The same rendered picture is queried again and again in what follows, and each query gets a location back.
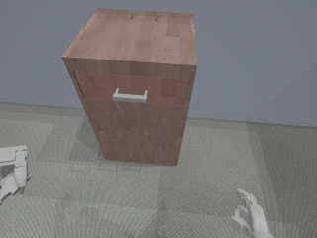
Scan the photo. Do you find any right robot hand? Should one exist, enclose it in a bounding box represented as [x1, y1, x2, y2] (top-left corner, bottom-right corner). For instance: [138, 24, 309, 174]
[231, 188, 270, 238]

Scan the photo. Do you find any drawer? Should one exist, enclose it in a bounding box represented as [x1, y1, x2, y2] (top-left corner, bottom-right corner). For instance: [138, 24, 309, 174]
[75, 71, 188, 105]

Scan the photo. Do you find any left robot hand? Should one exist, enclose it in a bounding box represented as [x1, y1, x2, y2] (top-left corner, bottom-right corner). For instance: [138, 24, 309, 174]
[0, 145, 32, 205]

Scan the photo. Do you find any handle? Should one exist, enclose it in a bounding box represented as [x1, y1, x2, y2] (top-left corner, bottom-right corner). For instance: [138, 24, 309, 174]
[113, 88, 148, 103]

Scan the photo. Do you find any cabinet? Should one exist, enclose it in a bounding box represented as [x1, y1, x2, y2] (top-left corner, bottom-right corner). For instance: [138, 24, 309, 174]
[62, 8, 198, 167]

